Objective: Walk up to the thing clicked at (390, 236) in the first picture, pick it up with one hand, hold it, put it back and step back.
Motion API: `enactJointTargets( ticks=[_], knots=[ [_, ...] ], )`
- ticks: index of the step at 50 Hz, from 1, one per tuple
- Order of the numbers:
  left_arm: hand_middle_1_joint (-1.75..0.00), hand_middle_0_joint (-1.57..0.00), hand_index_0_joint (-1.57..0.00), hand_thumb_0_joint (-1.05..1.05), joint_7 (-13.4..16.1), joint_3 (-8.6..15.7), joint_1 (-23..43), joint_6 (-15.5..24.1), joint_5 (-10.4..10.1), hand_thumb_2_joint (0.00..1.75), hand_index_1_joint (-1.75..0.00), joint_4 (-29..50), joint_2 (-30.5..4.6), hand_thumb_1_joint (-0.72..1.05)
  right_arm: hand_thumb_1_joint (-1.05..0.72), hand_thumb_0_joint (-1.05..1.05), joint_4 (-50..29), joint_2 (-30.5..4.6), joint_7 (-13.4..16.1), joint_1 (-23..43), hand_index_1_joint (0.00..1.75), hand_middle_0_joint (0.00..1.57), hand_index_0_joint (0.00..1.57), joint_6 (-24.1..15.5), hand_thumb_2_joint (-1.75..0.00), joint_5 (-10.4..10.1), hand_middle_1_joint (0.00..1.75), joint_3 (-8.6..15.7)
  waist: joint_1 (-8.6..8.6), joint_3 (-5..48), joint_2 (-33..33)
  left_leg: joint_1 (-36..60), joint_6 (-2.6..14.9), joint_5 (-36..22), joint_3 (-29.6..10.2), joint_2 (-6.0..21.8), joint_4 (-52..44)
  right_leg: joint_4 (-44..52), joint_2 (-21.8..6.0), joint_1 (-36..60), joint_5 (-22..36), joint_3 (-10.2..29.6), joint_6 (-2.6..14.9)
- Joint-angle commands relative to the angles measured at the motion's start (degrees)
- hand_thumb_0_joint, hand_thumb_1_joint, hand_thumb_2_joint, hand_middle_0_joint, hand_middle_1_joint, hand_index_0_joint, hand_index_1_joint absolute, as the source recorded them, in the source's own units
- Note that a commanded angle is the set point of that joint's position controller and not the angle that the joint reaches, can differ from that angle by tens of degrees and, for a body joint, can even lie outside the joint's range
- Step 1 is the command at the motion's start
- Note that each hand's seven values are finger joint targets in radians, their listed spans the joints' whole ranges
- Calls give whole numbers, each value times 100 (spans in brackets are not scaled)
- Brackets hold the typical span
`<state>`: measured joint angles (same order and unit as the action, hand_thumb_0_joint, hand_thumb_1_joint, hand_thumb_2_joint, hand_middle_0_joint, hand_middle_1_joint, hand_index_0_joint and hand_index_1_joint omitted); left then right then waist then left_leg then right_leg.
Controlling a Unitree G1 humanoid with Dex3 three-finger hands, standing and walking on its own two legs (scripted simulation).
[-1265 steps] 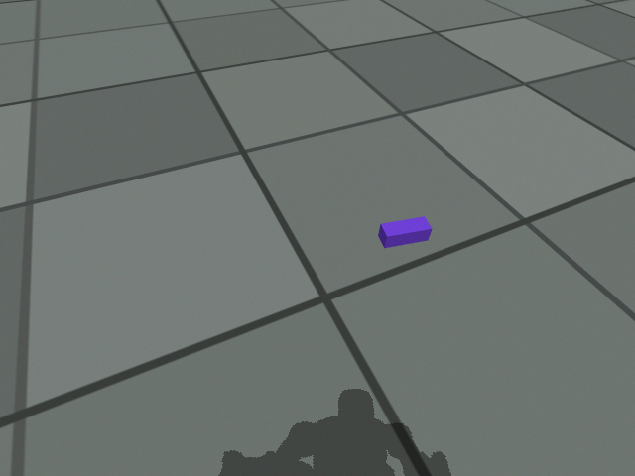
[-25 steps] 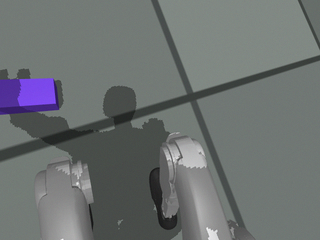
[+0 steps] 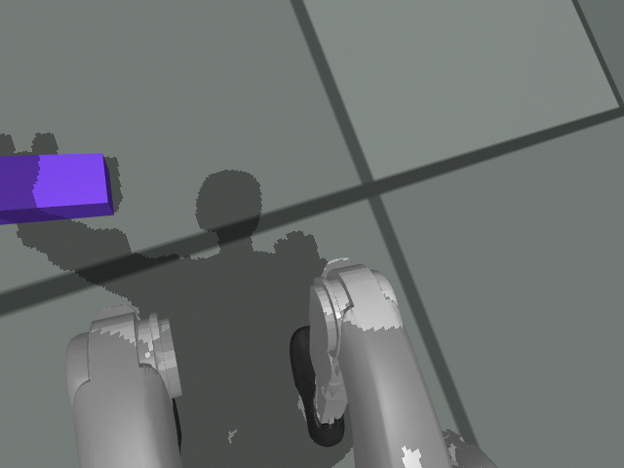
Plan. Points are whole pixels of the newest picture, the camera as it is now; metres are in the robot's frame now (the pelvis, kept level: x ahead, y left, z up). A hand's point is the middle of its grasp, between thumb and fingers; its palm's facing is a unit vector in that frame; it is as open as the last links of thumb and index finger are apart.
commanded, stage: rise first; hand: left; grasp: from above
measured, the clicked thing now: (29, 190) +0.50 +0.29 -0.29
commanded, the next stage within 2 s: approach in 0.46 s
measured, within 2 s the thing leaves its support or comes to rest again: neither
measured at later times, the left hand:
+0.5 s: hand out of the picture +0.46 +0.33 -0.17, palm faces -0.45 -0.05 -0.89, open 14.2 cm
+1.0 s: hand (15, 150) +0.51 +0.27 -0.16, palm faces -0.41 -0.02 -0.91, open 13.9 cm
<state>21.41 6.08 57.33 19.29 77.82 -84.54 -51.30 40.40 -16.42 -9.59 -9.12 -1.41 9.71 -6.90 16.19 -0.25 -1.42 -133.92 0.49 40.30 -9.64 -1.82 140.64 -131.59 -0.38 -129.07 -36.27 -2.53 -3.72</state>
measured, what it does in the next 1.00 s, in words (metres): stands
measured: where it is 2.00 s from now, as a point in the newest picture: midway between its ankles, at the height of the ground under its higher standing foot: (246, 437)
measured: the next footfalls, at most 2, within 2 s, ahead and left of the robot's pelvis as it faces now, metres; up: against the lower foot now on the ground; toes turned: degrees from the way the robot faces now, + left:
none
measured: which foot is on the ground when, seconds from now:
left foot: down 0.00-1.00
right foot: down 0.00-1.00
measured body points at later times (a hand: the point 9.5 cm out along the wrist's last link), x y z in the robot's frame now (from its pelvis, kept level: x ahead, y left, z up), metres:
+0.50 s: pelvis +0.00 +0.00 +0.00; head +0.24 +0.10 +0.36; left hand +0.48 +0.33 -0.12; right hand +0.05 -0.27 -0.09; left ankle +0.07 +0.12 -0.29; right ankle +0.12 -0.15 -0.29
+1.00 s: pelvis +0.00 +0.00 +0.00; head +0.25 +0.09 +0.37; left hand +0.53 +0.27 -0.11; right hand +0.03 -0.27 -0.07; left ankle +0.07 +0.12 -0.29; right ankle +0.12 -0.15 -0.29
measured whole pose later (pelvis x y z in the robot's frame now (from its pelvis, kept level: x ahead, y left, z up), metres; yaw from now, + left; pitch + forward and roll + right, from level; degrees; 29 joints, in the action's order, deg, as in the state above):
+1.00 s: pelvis +0.00 +0.00 +0.00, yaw +0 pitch +35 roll -11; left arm 22.9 1.4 67.1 13.3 79.1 -90.0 -47.3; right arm 38.9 -16.5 -8.4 -10.7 -2.4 9.0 -8.2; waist 20.5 1.0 -0.5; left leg -134.7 0.1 39.7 -9.2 -1.8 139.3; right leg -130.9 -0.4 -130.5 -35.7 -2.2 -3.1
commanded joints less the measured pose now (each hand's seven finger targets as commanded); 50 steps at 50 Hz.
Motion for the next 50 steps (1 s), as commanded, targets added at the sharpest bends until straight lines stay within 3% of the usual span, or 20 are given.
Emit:
enactJointTargets(
  ticks=[1,2,6,14,15,18,20,21,25,26,27,28,29,35,38,41,43,47,49,50],
  knots=[
    [-101,-6,-5,0,207,182,1835,45,-132,105,-102,781,-1411,-57,-91,0,-15,-1649,89,-1225,30,20,20,-6,-90,-12,30,519,194,3695,2202,3207,35,-1080,443,27,-1717,968,153,1485,996,-792,505],
    [-101,-6,-5,0,204,177,1788,57,-108,105,-102,841,-1438,-58,-91,0,-21,-1638,102,-1211,30,20,20,-10,-90,-37,30,536,116,3834,2300,3339,27,-1136,447,35,-1724,960,163,1512,1039,-788,514],
    [-101,-6,-5,0,259,165,1679,29,-64,105,-102,674,-1387,-57,-91,0,-6,-1604,100,-1213,30,20,20,-6,-90,-35,30,525,95,3788,2212,3219,38,-1111,507,16,-1680,971,168,1552,1036,-764,521],
    [-102,-6,-6,0,269,150,1780,-36,-89,104,-103,739,-1367,-56,-91,0,-25,-1614,97,-1194,30,20,20,-38,-90,-56,30,538,92,3821,2299,3240,28,-1072,496,20,-1728,948,171,1462,998,-771,542],
    [-101,-6,-5,0,280,213,1898,-26,-85,105,-103,866,-1503,-57,-91,0,-40,-1627,105,-1203,30,20,20,-32,-90,-58,30,541,89,3896,2343,3223,38,-993,511,14,-1719,971,166,1500,950,-757,536],
    [-101,-6,-5,0,280,214,1853,-48,-116,105,-103,808,-1439,-57,-91,0,-12,-1616,113,-1241,30,20,20,-53,-90,-43,30,556,127,3779,2214,3080,59,-924,552,6,-1682,1018,160,1527,895,-744,517],
    [-101,-6,-5,0,233,89,1816,-69,-123,105,-103,760,-1232,-57,-91,0,19,-1587,108,-1293,30,20,20,-69,-90,-65,30,544,163,3772,2182,3208,53,-1105,526,13,-1661,992,155,1499,1041,-741,525],
    [-101,-7,-6,0,243,176,1926,-53,-103,105,-102,956,-1424,-57,-91,0,-3,-1615,111,-1282,30,20,20,-56,-90,-66,30,547,134,3977,2321,3271,40,-1199,510,15,-1701,976,160,1579,1102,-761,518],
    [-101,-7,-5,0,183,51,1737,-102,-154,105,-102,713,-1221,-58,-91,0,-1,-1592,99,-1273,30,20,20,-52,-90,-92,30,556,109,3845,2198,3197,35,-1096,505,10,-1734,982,162,1520,1025,-762,550],
    [-101,-6,-5,0,173,107,1763,-103,-140,106,-103,758,-1318,-58,-91,0,-12,-1597,100,-1282,30,20,20,-56,-90,-94,30,560,144,3830,2181,3157,53,-1120,554,6,-1674,1019,168,1603,1061,-745,541],
    [-101,-7,-5,0,188,238,1814,-78,-146,105,-103,998,-1487,-57,-91,0,-64,-1616,109,-1287,30,20,20,-46,-90,-86,30,562,51,4064,2266,3200,52,-1266,580,-9,-1674,1022,156,1767,1168,-728,529],
    [-97,-8,-3,0,168,201,1662,-108,-146,112,-102,797,-1444,-61,-91,0,-59,-1600,117,-1256,30,20,20,-46,-90,-107,30,557,16,3970,2190,3140,49,-1186,579,-19,-1685,1004,159,1684,1092,-718,560],
    [-105,-7,-7,0,147,152,1636,-114,-167,104,-106,840,-1329,-56,-91,0,-23,-1577,112,-1275,30,20,20,-37,-90,-102,30,575,12,3917,2276,3175,35,-1202,593,-14,-1729,1017,141,1671,1091,-709,546],
    [-107,-7,-7,0,114,-254,2399,-123,-238,101,-106,1153,-734,-54,-91,0,34,-1545,123,-1399,30,20,20,-45,-90,-137,30,593,329,3891,2226,3232,45,-999,543,22,-1743,1104,165,1500,1014,-746,550],
    [-108,-7,-7,0,150,-452,2662,-174,-224,102,-107,801,-519,-55,-91,0,65,-1545,154,-1411,30,20,20,-65,-90,-118,30,558,476,3680,2157,3088,53,-778,535,29,-1756,1159,182,1378,867,-756,563],
    [-108,-7,-8,0,233,-524,2914,-251,-132,103,-108,600,-502,-54,-91,0,50,-1564,194,-1431,30,20,20,-66,-90,-98,30,499,507,3763,2254,3114,38,-871,520,16,-1769,1106,182,1362,943,-774,568],
    [-107,-7,-8,0,330,-413,2989,-380,-30,103,-107,446,-720,-54,-91,0,28,-1616,218,-1469,30,20,20,-70,-90,-89,30,464,463,3807,2347,3202,12,-995,504,9,-1828,1065,148,1351,1040,-775,567],
    [-108,-7,-8,0,362,-356,2736,-699,54,102,-107,-26,-742,-53,-91,0,-106,-1631,194,-1494,30,20,20,-89,-90,-86,30,379,533,3833,2371,3287,11,-1397,521,19,-1762,978,138,1457,1353,-770,576],
    [-106,-9,-9,0,383,-183,2566,-823,0,103,-106,68,-1066,-53,-91,0,-208,-1635,206,-1436,30,20,20,-72,-90,-123,30,328,344,4079,2449,3182,39,-1475,609,-12,-1784,1010,155,1778,1427,-721,581],
    [-106,-9,-9,0,350,-216,2289,-907,-23,102,-106,-108,-1017,-52,-91,0,-236,-1582,195,-1387,30,20,20,-68,-90,-143,30,289,306,3991,2450,3069,60,-1523,680,-12,-1755,1002,181,1905,1449,-705,588]
  ],
)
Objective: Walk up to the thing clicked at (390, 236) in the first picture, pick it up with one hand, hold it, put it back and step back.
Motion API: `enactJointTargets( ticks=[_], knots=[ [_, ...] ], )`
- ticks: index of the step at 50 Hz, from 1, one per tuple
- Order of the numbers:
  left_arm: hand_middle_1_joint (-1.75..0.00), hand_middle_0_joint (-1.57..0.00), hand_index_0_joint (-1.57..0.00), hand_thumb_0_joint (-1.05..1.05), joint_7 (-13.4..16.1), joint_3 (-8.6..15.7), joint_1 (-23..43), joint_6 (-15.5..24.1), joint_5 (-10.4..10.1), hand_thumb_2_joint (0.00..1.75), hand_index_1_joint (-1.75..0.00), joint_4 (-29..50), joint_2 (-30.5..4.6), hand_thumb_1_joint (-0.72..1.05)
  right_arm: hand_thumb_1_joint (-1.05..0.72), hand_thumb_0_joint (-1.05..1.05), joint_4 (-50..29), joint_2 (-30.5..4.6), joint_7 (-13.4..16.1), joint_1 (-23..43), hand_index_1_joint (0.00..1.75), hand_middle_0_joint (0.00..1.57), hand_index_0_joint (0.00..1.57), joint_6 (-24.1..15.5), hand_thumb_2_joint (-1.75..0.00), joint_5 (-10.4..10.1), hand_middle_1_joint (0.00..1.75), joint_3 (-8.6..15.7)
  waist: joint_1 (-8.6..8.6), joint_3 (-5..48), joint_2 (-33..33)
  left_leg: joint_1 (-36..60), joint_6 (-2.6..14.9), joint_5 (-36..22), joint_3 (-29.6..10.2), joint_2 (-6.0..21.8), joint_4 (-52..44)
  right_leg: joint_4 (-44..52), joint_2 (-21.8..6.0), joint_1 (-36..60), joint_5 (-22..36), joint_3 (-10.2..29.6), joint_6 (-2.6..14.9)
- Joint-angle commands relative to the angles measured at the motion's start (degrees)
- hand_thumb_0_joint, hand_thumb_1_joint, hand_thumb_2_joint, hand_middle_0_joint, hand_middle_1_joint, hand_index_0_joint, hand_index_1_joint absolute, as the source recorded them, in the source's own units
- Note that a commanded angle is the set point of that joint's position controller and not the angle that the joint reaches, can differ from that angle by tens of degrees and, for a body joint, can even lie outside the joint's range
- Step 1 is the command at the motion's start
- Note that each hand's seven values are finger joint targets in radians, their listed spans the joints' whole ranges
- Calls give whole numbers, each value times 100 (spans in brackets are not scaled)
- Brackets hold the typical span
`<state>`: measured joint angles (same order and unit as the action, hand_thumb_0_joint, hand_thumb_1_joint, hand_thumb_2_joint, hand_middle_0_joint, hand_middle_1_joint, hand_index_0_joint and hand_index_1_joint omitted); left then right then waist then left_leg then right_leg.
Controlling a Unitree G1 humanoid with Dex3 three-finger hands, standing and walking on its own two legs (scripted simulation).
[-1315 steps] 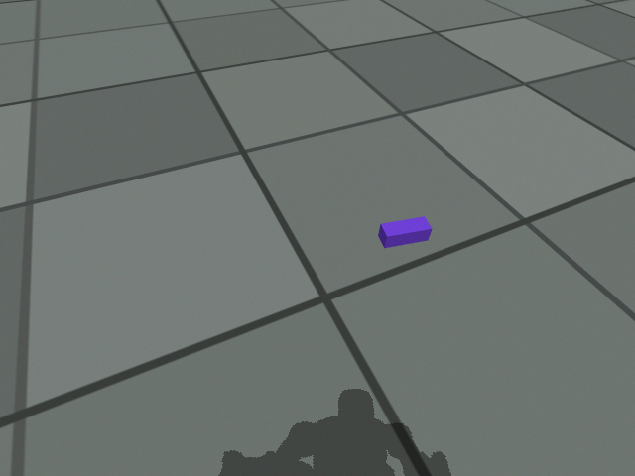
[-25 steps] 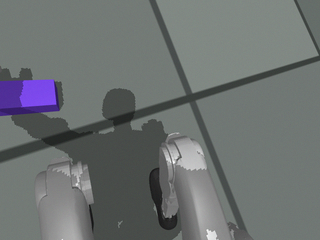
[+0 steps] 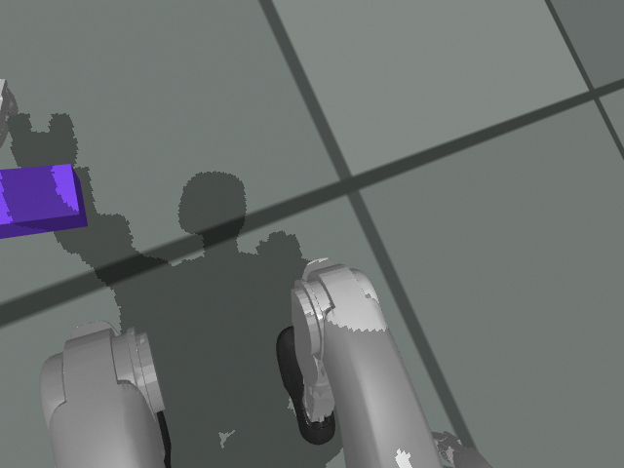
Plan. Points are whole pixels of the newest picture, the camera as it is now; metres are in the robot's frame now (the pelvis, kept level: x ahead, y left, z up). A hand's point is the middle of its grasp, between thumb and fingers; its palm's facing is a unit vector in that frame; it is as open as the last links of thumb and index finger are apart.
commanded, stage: approach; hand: left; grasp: from above
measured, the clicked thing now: out of the picture +0.51 +0.29 -0.29
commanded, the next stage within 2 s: close in in 0.28 s
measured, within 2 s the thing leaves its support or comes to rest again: neither
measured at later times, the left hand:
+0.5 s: hand out of the picture +0.50 +0.30 -0.17, palm faces -0.45 -0.04 -0.89, open 13.8 cm
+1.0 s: hand out of the picture +0.49 +0.29 -0.24, palm faces -0.47 -0.06 -0.88, open 14.1 cm
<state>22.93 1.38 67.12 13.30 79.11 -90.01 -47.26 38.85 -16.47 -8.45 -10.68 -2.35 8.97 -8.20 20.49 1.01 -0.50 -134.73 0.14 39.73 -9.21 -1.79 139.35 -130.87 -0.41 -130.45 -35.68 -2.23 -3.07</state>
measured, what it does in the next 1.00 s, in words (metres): stands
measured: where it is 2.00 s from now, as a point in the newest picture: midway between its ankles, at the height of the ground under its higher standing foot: (237, 441)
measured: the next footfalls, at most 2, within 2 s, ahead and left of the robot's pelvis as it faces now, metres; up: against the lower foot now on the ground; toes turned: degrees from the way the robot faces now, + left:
none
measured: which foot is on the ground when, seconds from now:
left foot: down 0.00-1.00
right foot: down 0.00-1.00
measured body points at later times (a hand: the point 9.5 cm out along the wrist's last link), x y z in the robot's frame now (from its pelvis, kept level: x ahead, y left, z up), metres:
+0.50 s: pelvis +0.00 +0.00 -0.01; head +0.26 +0.10 +0.35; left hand +0.52 +0.30 -0.12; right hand +0.04 -0.28 -0.08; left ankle +0.07 +0.12 -0.29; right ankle +0.12 -0.14 -0.29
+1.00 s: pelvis +0.00 +0.00 -0.02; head +0.28 +0.11 +0.32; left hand +0.51 +0.29 -0.19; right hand +0.00 -0.26 -0.07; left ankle +0.07 +0.12 -0.29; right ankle +0.12 -0.14 -0.29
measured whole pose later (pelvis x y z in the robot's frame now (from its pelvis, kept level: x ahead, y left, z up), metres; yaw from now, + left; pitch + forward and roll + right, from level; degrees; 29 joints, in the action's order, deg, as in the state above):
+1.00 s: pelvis +0.00 +0.00 -0.02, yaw -3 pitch +31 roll -13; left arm 26.9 6.2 64.7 17.4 81.0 -94.2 -58.0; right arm 36.1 -18.1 -9.5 -11.8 -5.1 12.7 -14.0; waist 23.0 -7.0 -5.1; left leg -136.1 0.4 39.9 -11.7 -1.5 144.3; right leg -133.5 0.9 -130.9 -34.7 -4.1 -3.5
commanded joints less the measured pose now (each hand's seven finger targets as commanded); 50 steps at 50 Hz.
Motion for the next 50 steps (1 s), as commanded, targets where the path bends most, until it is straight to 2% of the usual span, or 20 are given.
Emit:
enactJointTargets(
  ticks=[1,3,6,8,11,12,15,19,21,27,31,32,33,34,36,38,39,42,46,50],
  knots=[
    [-107,-9,-9,0,163,333,1267,-352,-204,103,-106,497,-1478,-52,-91,0,-106,-1584,69,-1255,30,20,20,16,-90,-74,30,429,-79,3858,2122,3038,132,-1450,639,-19,-1561,962,187,2105,1389,-726,494],
    [-105,-9,-9,0,73,553,1235,-389,-298,103,-105,782,-1794,-53,-91,0,-246,-1653,69,-1220,30,20,20,12,-90,-111,30,415,-126,3848,2089,2968,145,-1455,628,-15,-1559,942,160,2188,1375,-691,487],
    [-104,-9,-9,0,-111,508,982,-314,-483,103,-104,956,-1728,-54,-91,0,-237,-1648,88,-1134,30,20,20,32,-90,-140,30,425,-187,3794,1928,2704,156,-1110,638,-22,-1526,1015,190,2205,1029,-704,511],
    [-104,-10,-9,0,-195,826,1094,-198,-523,106,-105,1413,-2202,-54,-91,0,-420,-1772,116,-1117,30,20,20,4,-90,-135,30,467,-206,3772,1874,2613,156,-1074,664,-27,-1424,1073,164,2337,953,-675,508],
    [-103,-9,-8,0,-372,589,1257,55,-624,104,-104,1671,-1805,-56,-91,0,-222,-1697,127,-1291,30,20,20,25,-90,-83,30,514,-42,3756,1965,2779,102,-913,621,-4,-1377,1144,181,2163,760,-698,528],
    [-105,-8,-8,0,-375,775,1483,159,-640,104,-105,2005,-2065,-56,-91,0,-309,-1748,140,-1251,30,20,20,18,-90,-78,30,544,-22,3862,2003,2816,93,-865,587,7,-1400,1160,180,2180,703,-722,521],
    [-107,-9,-8,0,-485,378,1710,354,-619,110,-108,1868,-1529,-56,-91,0,-158,-1772,153,-1411,30,20,20,22,-90,-15,30,571,221,3605,1929,2816,77,-758,547,25,-1266,1225,182,1939,637,-773,525],
    [-112,-10,-9,0,-487,22,1668,457,-557,114,-112,1556,-1177,-53,-91,0,93,-1695,127,-1560,30,20,20,60,-90,4,30,539,207,3549,2065,3006,49,-888,518,39,-1340,1144,191,1865,802,-853,490],
    [-110,-9,-9,0,-428,3,1742,457,-452,110,-110,1568,-1311,-53,-91,0,94,-1722,123,-1530,30,20,20,109,-90,2,30,502,116,3776,2241,3210,12,-1138,457,37,-1426,1019,200,1856,1017,-900,509],
    [-107,-7,-9,0,-107,187,1585,324,-215,102,-105,1092,-1625,-52,-90,0,-100,-1750,76,-1305,30,20,20,211,-90,34,30,383,15,3637,2543,3428,-13,-1533,405,28,-1535,832,170,1757,1335,-931,528],
    [-102,-7,-6,0,138,314,1739,278,-152,105,-103,989,-1754,-54,-90,0,-189,-1776,56,-1244,30,20,20,161,-90,59,30,321,147,3688,2503,3354,31,-1563,423,38,-1438,819,188,1876,1432,-912,505],
    [-102,-7,-6,0,198,367,1644,271,-127,104,-102,786,-1819,-55,-90,0,-214,-1785,64,-1192,30,20,20,129,-90,61,30,304,159,3494,2378,3159,59,-1414,440,34,-1394,821,205,1819,1327,-905,516],
    [-100,-7,-5,0,218,223,1466,242,-118,104,-101,337,-1495,-56,-90,0,-160,-1803,58,-1230,30,20,20,108,-90,93,30,291,265,3189,2186,2992,45,-1309,418,22,-1401,834,184,1657,1230,-925,514],
    [-99,-7,-5,0,274,442,1469,264,-76,104,-101,199,-1721,-56,-90,0,-218,-1854,46,-1187,30,20,20,76,-90,117,30,275,415,2836,2002,2767,78,-1032,372,50,-1372,850,212,1526,983,-961,503],
    [-99,-7,-6,0,323,541,1578,326,26,105,-101,373,-1950,-56,-90,0,-208,-1854,64,-1225,30,20,20,24,-90,155,30,208,365,3026,2085,2934,89,-1000,385,49,-1360,860,220,1658,961,-940,487],
    [-101,-7,-6,0,379,339,1694,362,-3,105,-102,438,-1778,-56,-90,0,-314,-1835,53,-1080,30,20,20,-89,-90,194,30,175,355,3093,2250,2992,80,-928,409,61,-1329,879,225,1687,943,-927,476],
    [-101,-7,-6,0,455,589,1577,352,7,105,-102,273,-2080,-55,-90,0,-242,-1921,59,-1173,30,20,20,-101,-90,217,30,160,386,3081,2217,3047,68,-930,340,79,-1322,833,216,1651,922,-977,469],
    [-101,-7,-6,0,485,473,1543,403,68,103,-102,253,-2037,-54,-90,0,-268,-1942,49,-1179,30,20,20,-189,-90,261,30,124,494,2945,2282,3014,56,-819,325,96,-1261,789,254,1601,832,-1009,458],
    [-100,-6,-5,0,613,617,1637,437,87,104,-101,526,-2347,-56,-90,0,-306,-2027,33,-1220,30,20,20,-283,-90,330,30,92,442,3281,2599,3261,13,-1028,282,136,-1193,707,255,1766,1023,-1025,460],
    [-99,-7,-5,0,713,710,1459,393,93,104,-101,386,-2439,-55,-90,0,-293,-2076,-40,-1290,30,20,20,-352,-90,388,30,30,535,3039,2553,3173,-16,-1229,251,163,-1082,642,280,1754,1168,-1093,453]
  ],
)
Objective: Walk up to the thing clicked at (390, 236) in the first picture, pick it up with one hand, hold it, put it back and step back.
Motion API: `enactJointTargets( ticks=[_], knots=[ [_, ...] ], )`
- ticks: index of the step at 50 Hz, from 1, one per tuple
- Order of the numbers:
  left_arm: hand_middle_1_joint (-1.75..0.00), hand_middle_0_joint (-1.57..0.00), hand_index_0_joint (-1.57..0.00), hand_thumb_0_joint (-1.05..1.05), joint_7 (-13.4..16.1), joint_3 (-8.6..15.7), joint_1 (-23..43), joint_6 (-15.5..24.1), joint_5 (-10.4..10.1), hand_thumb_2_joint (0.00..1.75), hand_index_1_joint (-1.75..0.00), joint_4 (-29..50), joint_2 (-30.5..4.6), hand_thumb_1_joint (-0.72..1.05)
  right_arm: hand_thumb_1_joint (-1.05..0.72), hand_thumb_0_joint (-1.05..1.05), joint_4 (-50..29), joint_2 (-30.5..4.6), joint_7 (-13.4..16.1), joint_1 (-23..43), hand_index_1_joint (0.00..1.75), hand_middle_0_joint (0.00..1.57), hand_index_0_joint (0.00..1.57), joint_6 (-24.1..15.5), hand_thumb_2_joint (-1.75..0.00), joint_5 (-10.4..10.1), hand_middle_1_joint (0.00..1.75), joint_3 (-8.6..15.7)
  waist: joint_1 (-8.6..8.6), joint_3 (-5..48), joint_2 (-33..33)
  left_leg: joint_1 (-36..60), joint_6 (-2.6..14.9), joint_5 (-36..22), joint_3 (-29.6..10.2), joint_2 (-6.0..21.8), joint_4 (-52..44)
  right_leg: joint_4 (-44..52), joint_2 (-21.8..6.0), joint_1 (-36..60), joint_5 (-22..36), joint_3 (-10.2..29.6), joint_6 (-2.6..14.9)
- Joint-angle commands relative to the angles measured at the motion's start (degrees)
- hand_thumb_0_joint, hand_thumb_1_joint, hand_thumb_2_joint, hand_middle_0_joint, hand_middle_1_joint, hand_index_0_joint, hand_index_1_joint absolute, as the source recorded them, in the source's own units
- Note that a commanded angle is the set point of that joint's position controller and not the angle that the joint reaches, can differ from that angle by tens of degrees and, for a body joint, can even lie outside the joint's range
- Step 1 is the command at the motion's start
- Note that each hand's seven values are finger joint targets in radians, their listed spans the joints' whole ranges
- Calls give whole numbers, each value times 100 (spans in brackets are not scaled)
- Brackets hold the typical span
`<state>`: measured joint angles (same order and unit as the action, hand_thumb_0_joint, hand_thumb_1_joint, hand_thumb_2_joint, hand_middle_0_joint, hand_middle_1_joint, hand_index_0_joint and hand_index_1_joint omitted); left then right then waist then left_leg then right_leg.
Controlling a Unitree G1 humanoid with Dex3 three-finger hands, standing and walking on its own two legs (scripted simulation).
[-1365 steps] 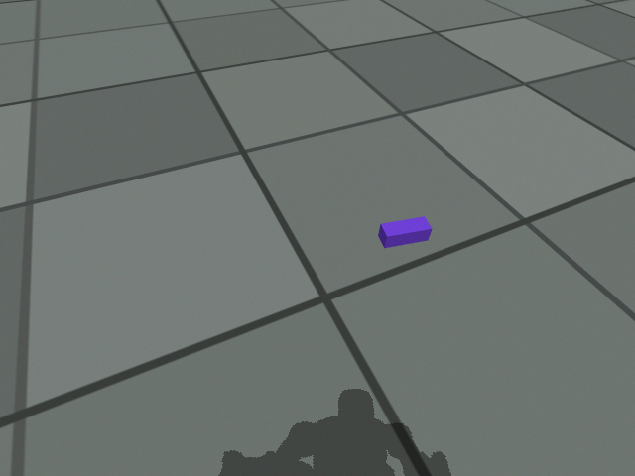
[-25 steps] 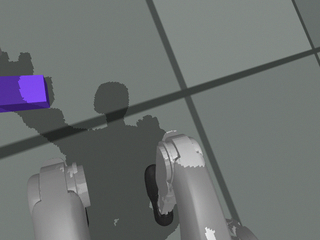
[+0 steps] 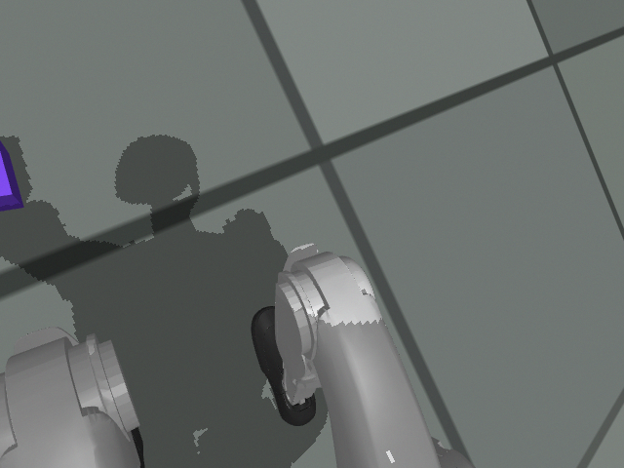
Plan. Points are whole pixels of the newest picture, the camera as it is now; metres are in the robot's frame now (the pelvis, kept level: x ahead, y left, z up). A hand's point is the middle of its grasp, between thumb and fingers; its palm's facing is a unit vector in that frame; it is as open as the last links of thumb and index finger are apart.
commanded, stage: rest palm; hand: left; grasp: from above
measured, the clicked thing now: out of the picture +0.50 +0.31 -0.27
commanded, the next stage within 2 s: close in 0.40 s
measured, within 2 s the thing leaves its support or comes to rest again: neither
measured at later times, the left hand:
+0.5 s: hand out of the picture +0.48 +0.31 -0.24, palm faces -0.47 -0.10 -0.88, open 14.0 cm
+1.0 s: hand out of the picture +0.48 +0.30 -0.24, palm faces -0.45 -0.10 -0.89, open 12.0 cm
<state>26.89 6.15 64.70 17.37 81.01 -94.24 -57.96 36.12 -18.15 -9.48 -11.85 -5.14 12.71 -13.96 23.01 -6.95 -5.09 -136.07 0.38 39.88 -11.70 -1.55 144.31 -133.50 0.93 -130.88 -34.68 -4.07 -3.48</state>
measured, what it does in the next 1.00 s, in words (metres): stands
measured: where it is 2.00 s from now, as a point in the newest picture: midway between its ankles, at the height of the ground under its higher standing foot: (214, 431)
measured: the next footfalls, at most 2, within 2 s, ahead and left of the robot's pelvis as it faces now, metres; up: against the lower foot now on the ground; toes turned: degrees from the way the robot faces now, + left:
none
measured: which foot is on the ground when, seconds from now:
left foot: down 0.00-1.00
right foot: down 0.00-1.00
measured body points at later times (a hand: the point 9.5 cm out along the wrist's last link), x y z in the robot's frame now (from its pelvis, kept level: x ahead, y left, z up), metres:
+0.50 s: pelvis +0.00 +0.00 +0.00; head +0.28 +0.13 +0.33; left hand +0.50 +0.31 -0.19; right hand +0.04 -0.26 -0.05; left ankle +0.07 +0.12 -0.27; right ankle +0.13 -0.14 -0.27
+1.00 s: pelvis +0.00 +0.01 +0.00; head +0.28 +0.13 +0.32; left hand +0.50 +0.31 -0.19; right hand +0.03 -0.24 -0.05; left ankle +0.07 +0.12 -0.27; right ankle +0.13 -0.14 -0.27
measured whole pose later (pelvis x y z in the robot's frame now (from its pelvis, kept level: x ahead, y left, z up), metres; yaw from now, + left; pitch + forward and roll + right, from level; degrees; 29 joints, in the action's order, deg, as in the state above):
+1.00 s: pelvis +0.00 +0.01 +0.00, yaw -2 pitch +29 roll -16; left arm 31.5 7.0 63.2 15.0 80.0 -96.9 -60.0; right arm 34.3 -19.3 -13.9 -9.2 -10.2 14.2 -16.9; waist 24.0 -9.2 -6.6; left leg -135.3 0.8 41.8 -14.1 -1.2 146.9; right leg -133.9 1.7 -129.3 -35.2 -6.1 -4.0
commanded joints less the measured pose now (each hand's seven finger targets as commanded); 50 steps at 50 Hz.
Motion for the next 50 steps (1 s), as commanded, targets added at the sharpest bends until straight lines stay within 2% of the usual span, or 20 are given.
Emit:
enactJointTargets(
  ticks=[1,6,11,12,16,17,19,22,25,26,28,33,36,38,40,41,43,44,48,50],
  knots=[
    [-99,-7,-5,0,319,240,1587,-42,-57,104,-101,796,-1385,-55,-90,0,-36,-1932,52,-1149,30,20,20,-90,-90,30,30,606,250,3807,3089,3403,-70,-1340,487,147,-1558,873,131,1738,1119,-920,502],
    [-98,-7,-5,0,376,356,1304,-144,-159,105,-100,800,-1484,-55,-90,0,-55,-1951,-43,-1140,30,20,20,-139,-90,50,30,596,190,3847,3099,3354,-66,-1553,481,157,-1511,855,176,1977,1320,-958,505],
    [-98,-7,-5,0,376,418,1241,-192,-206,104,-100,744,-1517,-55,-90,0,-47,-1968,-111,-1148,30,20,20,-155,-90,70,30,555,246,3735,3063,3236,-58,-1672,463,159,-1422,856,192,2072,1423,-996,509],
    [-98,-8,-6,0,368,377,1193,-177,-240,105,-100,773,-1492,-54,-90,0,-41,-1924,-113,-1114,30,20,20,-145,-90,50,30,547,185,3821,3030,3206,-35,-1574,469,158,-1461,879,207,2192,1383,-973,495],
    [-98,-7,-5,0,307,206,1274,-155,-282,106,-100,662,-1264,-55,-90,0,-30,-1988,-138,-1085,30,20,20,-181,-90,46,30,560,356,3519,2838,3072,-5,-1351,481,160,-1369,916,215,2016,1255,-986,476],
    [-100,-8,-6,0,331,254,1323,-109,-306,109,-102,812,-1414,-55,-90,0,-12,-1964,-133,-1073,30,20,20,-181,-90,25,30,543,299,3632,2945,3091,-11,-1363,461,166,-1405,957,235,2161,1255,-993,479],
    [-101,-8,-6,0,366,238,1315,-68,-262,108,-103,781,-1446,-54,-90,0,-28,-2002,-122,-1009,30,20,20,-184,-91,15,30,533,279,3564,3012,3119,-41,-1302,414,172,-1464,918,225,2027,1164,-1031,512],
    [-102,-8,-6,0,397,77,1366,-28,-239,108,-104,637,-1184,-53,-90,0,-44,-1937,-164,-958,30,20,20,-195,-90,49,30,486,380,3468,2978,3193,-67,-1246,351,197,-1464,840,223,1882,1132,-1068,488],
    [-104,-9,-7,0,461,89,1427,14,-178,111,-106,629,-1292,-52,-90,0,-75,-1997,-177,-869,30,20,20,-221,-91,66,30,452,370,3348,2930,3167,-77,-1191,282,209,-1497,822,210,1801,1079,-1102,478],
    [-107,-12,-12,0,520,133,1511,46,-168,107,-107,776,-1413,-44,-89,0,-45,-2012,-174,-863,30,20,20,-214,-90,55,30,469,303,3495,3116,3291,-103,-1247,259,213,-1552,794,215,1817,1113,-1099,487],
    [-106,-17,-18,0,552,-8,1367,6,-107,104,-105,466,-1195,-35,-89,0,-66,-1935,-231,-877,30,20,20,-266,-90,99,30,415,402,3458,3012,3340,-82,-1327,281,231,-1475,758,221,1912,1243,-1085,431],
    [-104,-19,-20,0,711,-44,1411,-60,-81,99,-103,220,-1229,-30,-90,0,-41,-1966,-273,-779,30,20,20,-342,-90,123,30,357,418,3241,2986,3115,-74,-1141,226,232,-1527,760,233,1793,1128,-1112,435],
    [-103,-21,-22,0,784,40,1492,-118,-101,96,-101,402,-1378,-28,-90,0,-71,-2022,-286,-777,30,20,20,-396,-90,112,30,366,369,3460,3105,3250,-62,-1261,264,233,-1527,764,234,1945,1268,-1070,424],
    [-103,-21,-23,0,778,-8,1371,-156,-97,95,-101,163,-1248,-27,-90,0,-87,-2046,-323,-773,30,20,20,-442,-90,130,30,329,480,3295,3036,3234,-90,-1408,219,247,-1471,695,212,1845,1338,-1107,419],
    [-102,-22,-23,0,805,-13,1387,-189,-189,94,-100,121,-1318,-27,-90,0,-72,-2014,-307,-729,30,20,20,-460,-90,106,30,307,453,3236,2946,3005,-44,-1148,254,229,-1519,797,257,1994,1203,-1078,425],
    [-102,-23,-25,0,828,160,1611,-167,-174,94,-100,594,-1569,-25,-90,0,-95,-2079,-306,-787,30,20,20,-457,-90,83,30,357,352,3535,3246,3252,-89,-1292,204,238,-1597,755,233,1942,1261,-1086,441],
    [-100,-26,-28,0,789,147,1409,-236,-147,92,-98,366,-1480,-22,-90,0,-106,-2051,-325,-751,30,20,20,-468,-90,110,30,364,318,3475,3228,3230,-88,-1217,228,236,-1575,720,236,1877,1187,-1096,454],
    [-99,-28,-29,0,732,29,1283,-251,-155,93,-97,128,-1264,-21,-90,0,-143,-2034,-354,-721,30,20,20,-490,-90,114,30,335,446,3166,3023,3020,-65,-1077,235,238,-1480,706,224,1802,1118,-1098,438],
    [-97,-28,-30,0,658,252,1334,-252,-249,90,-96,479,-1567,-20,-90,0,-121,-2098,-343,-822,30,20,20,-510,-90,93,30,377,321,3429,3017,3101,-55,-1240,266,221,-1464,815,231,2001,1205,-1075,446],
    [-96,-30,-32,0,613,196,1234,-248,-287,87,-94,419,-1493,-18,-90,0,-102,-2066,-341,-851,30,20,20,-489,-90,58,30,394,292,3522,3112,3167,-78,-1291,242,230,-1532,783,242,2077,1236,-1062,468]
  ],
)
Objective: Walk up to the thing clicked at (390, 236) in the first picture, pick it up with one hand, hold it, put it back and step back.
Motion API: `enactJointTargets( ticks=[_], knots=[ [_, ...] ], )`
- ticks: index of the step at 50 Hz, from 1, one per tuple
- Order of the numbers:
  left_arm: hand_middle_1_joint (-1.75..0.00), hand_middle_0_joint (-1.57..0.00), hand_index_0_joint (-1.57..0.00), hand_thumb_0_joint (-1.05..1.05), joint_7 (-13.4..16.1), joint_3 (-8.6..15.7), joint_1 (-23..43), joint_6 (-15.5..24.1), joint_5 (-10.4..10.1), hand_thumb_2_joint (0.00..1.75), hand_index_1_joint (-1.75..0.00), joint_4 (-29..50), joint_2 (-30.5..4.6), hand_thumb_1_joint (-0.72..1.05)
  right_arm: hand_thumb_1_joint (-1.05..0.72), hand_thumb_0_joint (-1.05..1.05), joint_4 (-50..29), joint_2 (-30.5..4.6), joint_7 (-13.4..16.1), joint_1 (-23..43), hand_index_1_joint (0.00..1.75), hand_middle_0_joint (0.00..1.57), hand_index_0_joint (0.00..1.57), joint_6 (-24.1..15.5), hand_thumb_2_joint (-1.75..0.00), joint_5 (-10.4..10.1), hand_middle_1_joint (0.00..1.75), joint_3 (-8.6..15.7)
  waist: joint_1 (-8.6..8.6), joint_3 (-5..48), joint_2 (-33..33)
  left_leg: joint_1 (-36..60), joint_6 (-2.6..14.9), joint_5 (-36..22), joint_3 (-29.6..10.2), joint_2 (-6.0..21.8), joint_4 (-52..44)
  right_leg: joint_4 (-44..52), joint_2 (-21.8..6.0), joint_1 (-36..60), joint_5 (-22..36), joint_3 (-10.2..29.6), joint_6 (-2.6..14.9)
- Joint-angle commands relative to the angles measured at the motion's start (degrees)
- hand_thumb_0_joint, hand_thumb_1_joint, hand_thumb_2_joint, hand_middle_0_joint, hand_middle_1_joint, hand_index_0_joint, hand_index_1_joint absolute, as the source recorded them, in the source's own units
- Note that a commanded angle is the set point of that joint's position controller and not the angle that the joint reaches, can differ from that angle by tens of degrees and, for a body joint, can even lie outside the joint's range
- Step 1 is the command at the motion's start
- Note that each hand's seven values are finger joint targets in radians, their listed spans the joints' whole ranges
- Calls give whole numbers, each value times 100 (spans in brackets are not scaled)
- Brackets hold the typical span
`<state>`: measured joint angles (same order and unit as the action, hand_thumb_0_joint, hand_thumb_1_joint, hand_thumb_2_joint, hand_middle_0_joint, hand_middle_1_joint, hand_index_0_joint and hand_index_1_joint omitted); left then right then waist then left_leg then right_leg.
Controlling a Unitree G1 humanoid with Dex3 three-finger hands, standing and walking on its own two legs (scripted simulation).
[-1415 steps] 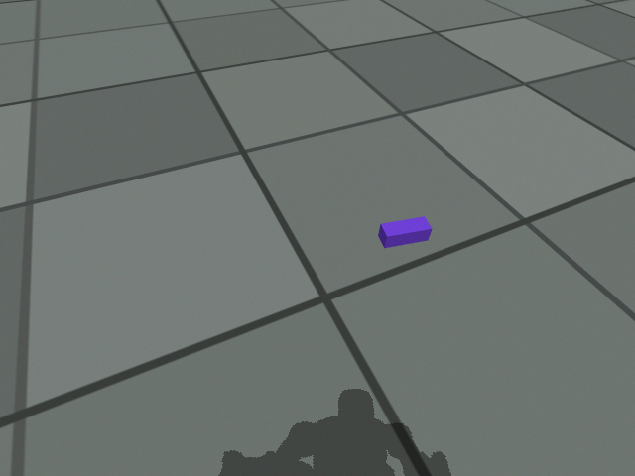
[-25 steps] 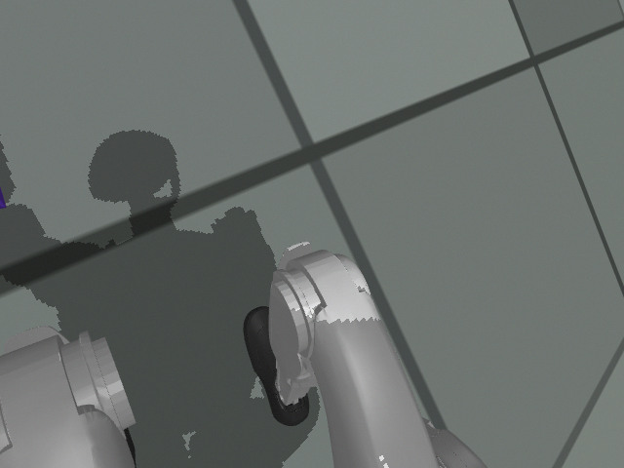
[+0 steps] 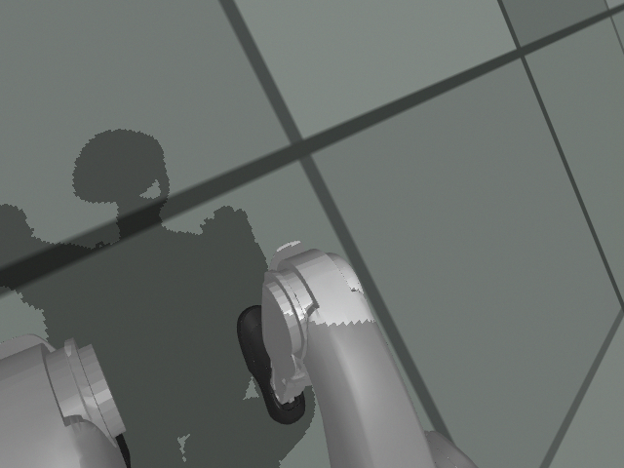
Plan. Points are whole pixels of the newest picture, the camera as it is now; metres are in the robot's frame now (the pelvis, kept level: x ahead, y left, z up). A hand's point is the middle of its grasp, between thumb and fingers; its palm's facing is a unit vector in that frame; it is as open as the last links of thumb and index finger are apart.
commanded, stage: close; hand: left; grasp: from above
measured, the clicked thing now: out of the picture +0.48 +0.32 -0.27
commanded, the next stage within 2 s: settle in 1.12 s
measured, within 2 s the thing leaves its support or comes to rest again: leaves its support in 1.52 s
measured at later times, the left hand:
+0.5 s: hand out of the picture +0.46 +0.32 -0.24, palm faces -0.45 -0.11 -0.89, open 11.0 cm
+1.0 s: hand out of the picture +0.46 +0.32 -0.23, palm faces -0.45 -0.11 -0.89, open 10.8 cm
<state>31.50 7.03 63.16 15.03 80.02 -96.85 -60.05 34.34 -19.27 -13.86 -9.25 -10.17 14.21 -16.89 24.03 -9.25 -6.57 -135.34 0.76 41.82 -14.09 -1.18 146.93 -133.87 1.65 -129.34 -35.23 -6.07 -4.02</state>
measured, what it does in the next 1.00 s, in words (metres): stands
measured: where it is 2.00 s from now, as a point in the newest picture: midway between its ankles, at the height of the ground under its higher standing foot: (203, 435)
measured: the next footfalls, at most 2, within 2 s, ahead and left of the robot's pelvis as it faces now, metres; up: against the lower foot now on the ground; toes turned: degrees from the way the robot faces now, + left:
none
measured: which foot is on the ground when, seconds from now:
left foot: down 0.00-1.00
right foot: down 0.00-1.00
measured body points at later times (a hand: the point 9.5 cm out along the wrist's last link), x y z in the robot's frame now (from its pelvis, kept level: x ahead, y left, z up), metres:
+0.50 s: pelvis +0.00 +0.00 +0.00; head +0.27 +0.14 +0.33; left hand +0.48 +0.32 -0.19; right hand +0.05 -0.25 -0.04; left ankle +0.06 +0.12 -0.27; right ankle +0.13 -0.14 -0.27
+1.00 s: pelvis +0.00 +0.00 +0.01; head +0.27 +0.13 +0.33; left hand +0.48 +0.32 -0.18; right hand +0.04 -0.25 -0.04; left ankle +0.06 +0.12 -0.27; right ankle +0.13 -0.14 -0.27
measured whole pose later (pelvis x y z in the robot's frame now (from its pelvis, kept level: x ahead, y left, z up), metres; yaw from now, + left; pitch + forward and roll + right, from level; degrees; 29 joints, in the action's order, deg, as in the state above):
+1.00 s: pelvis +0.00 +0.00 +0.01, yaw +0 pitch +28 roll -16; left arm 32.6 3.1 64.7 15.7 78.4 -98.9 -60.2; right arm 34.1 -20.2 -12.7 -8.4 -10.6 13.9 -17.9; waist 23.9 -9.6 -7.0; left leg -134.4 0.8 41.1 -14.2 -1.0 145.6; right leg -132.4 1.6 -128.3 -34.4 -6.3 -4.4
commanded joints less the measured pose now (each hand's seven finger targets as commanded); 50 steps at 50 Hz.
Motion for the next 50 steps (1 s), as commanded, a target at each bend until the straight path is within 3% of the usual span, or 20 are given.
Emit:
enactJointTargets(
  ticks=[1,3,5,6,7,9,14,15,17,18,21,23,27,29,32,35,40,45,47,50],
  knots=[
    [-95,-31,-32,0,107,81,1296,-20,-176,87,-93,654,-1160,-16,-90,0,73,-1954,74,-1161,30,20,20,35,-90,-73,30,700,256,3725,3196,3070,-111,-1644,482,196,-1755,826,177,1944,1421,-883,510],
    [-97,-30,-32,0,25,-70,1314,-1,-278,87,-94,594,-961,-16,-90,0,80,-1877,71,-1155,30,20,20,49,-90,-86,30,622,344,3595,2956,2894,-71,-1546,515,187,-1673,885,194,1989,1376,-883,492],
    [-97,-33,-35,0,13,-1,1422,74,-282,88,-95,837,-1166,-13,-90,0,115,-1966,125,-1157,30,20,20,70,-90,-101,30,669,249,3791,3165,3092,-103,-1641,507,187,-1659,904,176,1988,1410,-883,520],
    [-96,-35,-37,0,-28,-64,1372,80,-260,88,-94,694,-1068,-10,-90,0,101,-1974,116,-1180,30,20,20,63,-90,-86,30,655,320,3608,3156,3126,-123,-1644,491,193,-1667,870,154,1885,1380,-897,522],
    [-96,-36,-37,0,-21,-46,1279,110,-279,88,-94,758,-1130,-9,-90,0,122,-1951,127,-1135,30,20,20,82,-90,-104,30,658,212,3719,3155,3069,-109,-1653,513,190,-1688,902,193,2022,1398,-890,522],
    [-96,-38,-40,0,-31,-200,1319,146,-266,87,-94,514,-869,-5,-90,0,82,-1931,115,-1152,30,20,20,109,-90,-72,30,606,372,3434,2974,2902,-114,-1518,477,192,-1666,879,175,1886,1295,-936,521],
    [-95,-43,-45,0,23,-158,1133,218,-231,86,-92,565,-1077,1,-90,0,46,-1908,159,-1066,30,20,20,132,-90,-67,30,575,169,3587,3054,3013,-117,-1378,475,189,-1802,916,196,1995,1193,-918,521],
    [-95,-44,-47,0,17,-257,1265,222,-224,86,-92,618,-942,2,-90,0,37,-1886,144,-1077,30,20,20,126,-90,-59,30,556,276,3524,3037,3022,-109,-1366,475,198,-1773,899,199,1946,1213,-932,499],
    [-96,-46,-48,0,79,-216,1238,218,-257,88,-94,525,-984,5,-90,0,54,-1932,161,-1019,30,20,20,133,-90,-67,30,577,194,3609,3103,3096,-134,-1383,415,197,-1846,870,187,1870,1217,-957,510],
    [-94,-48,-50,0,85,-284,1366,232,-237,87,-91,606,-935,7,-90,0,40,-1941,138,-1049,30,20,20,117,-90,-68,30,574,302,3520,3108,3052,-127,-1411,422,206,-1791,866,183,1866,1250,-951,498],
    [-93,-51,-53,0,194,-200,1459,229,-218,87,-91,681,-1063,11,-90,0,69,-1934,163,-1002,30,20,20,117,-90,-66,30,566,223,3638,3155,3006,-117,-1374,447,198,-1796,889,205,1894,1255,-941,504],
    [-92,-53,-55,0,207,-371,1355,177,-195,86,-90,362,-781,13,-90,0,81,-1903,152,-961,30,20,20,80,-90,-59,30,538,337,3323,3000,2927,-107,-1317,440,209,-1763,873,194,1732,1222,-950,488],
    [-92,-57,-59,0,305,-293,1447,138,-201,87,-90,418,-1002,18,-90,0,74,-1932,178,-918,30,20,20,25,-90,-59,30,540,259,3395,3034,2925,-110,-1161,439,209,-1876,925,187,1809,1141,-918,480],
    [-91,-59,-61,0,289,-384,1418,107,-171,87,-89,269,-789,21,-90,0,58,-1940,137,-942,30,20,20,-6,-90,-34,30,526,378,3260,3008,2974,-138,-1221,382,225,-1859,860,160,1645,1137,-966,476],
    [-90,-62,-64,0,344,-267,1661,93,-176,85,-88,548,-1151,25,-90,0,65,-1964,168,-983,30,20,20,-11,-90,-61,30,531,303,3592,3118,3020,-105,-1201,433,211,-1909,936,180,1948,1180,-904,478],
    [-87,-65,-66,0,315,-383,1404,9,-218,84,-86,142,-879,27,-90,0,56,-1930,140,-946,30,20,20,-49,-90,-44,30,471,422,3254,2844,2801,-77,-1224,463,210,-1785,946,175,1896,1224,-911,462],
    [-87,-67,-69,0,323,-201,1636,8,-221,82,-85,514,-1240,31,-90,0,46,-2012,191,-1037,30,20,20,-44,-90,-75,30,537,303,3516,3086,2932,-92,-1171,480,205,-1903,1011,176,1973,1137,-869,497],
    [-85,-70,-71,0,265,-330,1490,-17,-305,82,-83,269,-975,34,-90,0,4,-1964,186,-990,30,20,20,-48,-90,-70,30,504,414,3407,2772,2779,-49,-1172,510,201,-1784,1056,194,2046,1189,-877,471],
    [-85,-73,-75,0,254,-264,1529,-14,-287,84,-84,368,-1143,38,-90,0,29,-1972,202,-1042,30,20,20,-56,-90,-88,30,503,368,3422,2833,2770,-36,-1148,540,193,-1798,1065,187,2050,1150,-853,466],
    [-85,-75,-76,0,213,-301,1499,-21,-297,86,-84,333,-1103,40,-90,0,32,-2001,219,-1002,30,20,20,-56,-90,-96,30,500,359,3294,2811,2770,-57,-1124,500,206,-1799,1061,170,1883,1083,-882,488]
  ],
)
